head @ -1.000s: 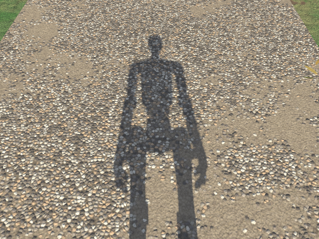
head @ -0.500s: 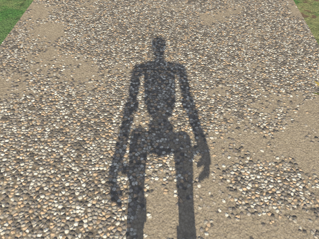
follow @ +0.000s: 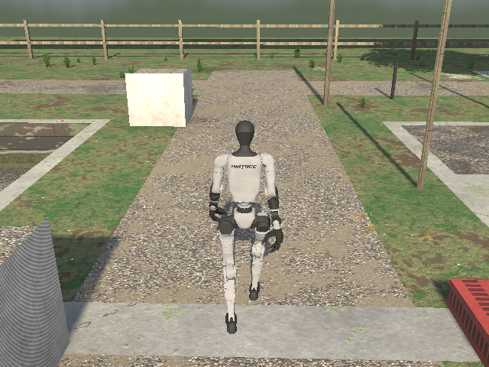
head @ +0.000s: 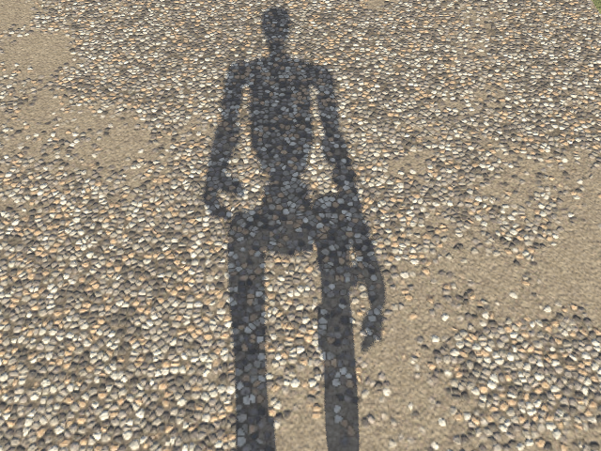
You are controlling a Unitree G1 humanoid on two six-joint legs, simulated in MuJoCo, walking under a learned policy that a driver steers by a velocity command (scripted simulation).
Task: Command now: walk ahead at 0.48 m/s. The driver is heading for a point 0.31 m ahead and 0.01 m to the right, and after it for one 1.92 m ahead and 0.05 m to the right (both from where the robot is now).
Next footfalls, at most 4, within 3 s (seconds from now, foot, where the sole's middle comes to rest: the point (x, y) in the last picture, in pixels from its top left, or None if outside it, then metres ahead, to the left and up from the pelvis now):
0.02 right None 0.18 -0.07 -0.76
0.48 left None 0.36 0.08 -0.76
0.76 right None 0.28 -0.12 -0.76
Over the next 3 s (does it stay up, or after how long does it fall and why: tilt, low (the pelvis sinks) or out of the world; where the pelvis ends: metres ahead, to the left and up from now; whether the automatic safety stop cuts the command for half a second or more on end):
stays up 0.31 -0.05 0.02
